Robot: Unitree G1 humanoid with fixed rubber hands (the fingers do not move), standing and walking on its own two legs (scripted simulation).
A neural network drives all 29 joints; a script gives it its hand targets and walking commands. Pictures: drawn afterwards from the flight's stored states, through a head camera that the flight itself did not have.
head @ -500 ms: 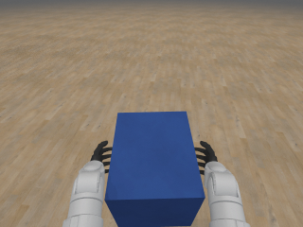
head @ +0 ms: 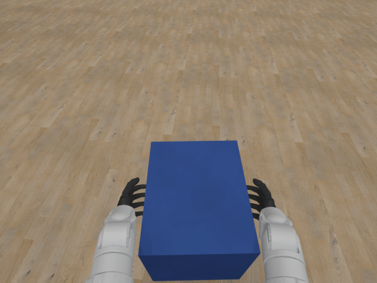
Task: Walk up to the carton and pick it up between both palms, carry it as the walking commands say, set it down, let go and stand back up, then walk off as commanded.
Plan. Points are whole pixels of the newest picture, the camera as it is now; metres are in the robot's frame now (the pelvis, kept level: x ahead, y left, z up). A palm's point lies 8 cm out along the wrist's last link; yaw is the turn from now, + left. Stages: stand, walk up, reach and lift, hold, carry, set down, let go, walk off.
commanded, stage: set down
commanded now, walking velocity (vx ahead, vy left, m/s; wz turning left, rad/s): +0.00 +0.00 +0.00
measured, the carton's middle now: (195, 210) +0.34 -0.03 -0.07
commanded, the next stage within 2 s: none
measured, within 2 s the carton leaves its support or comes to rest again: neither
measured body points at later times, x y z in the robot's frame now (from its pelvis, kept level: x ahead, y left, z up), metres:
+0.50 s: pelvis -0.03 -0.01 -0.04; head +0.11 -0.02 +0.39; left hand +0.35 +0.12 -0.10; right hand +0.32 -0.19 -0.10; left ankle -0.01 +0.11 -0.74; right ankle +0.04 -0.14 -0.74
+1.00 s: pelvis -0.05 -0.01 -0.11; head +0.15 -0.03 +0.29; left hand +0.38 +0.12 -0.17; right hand +0.35 -0.19 -0.18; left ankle -0.01 +0.11 -0.74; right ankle +0.04 -0.14 -0.74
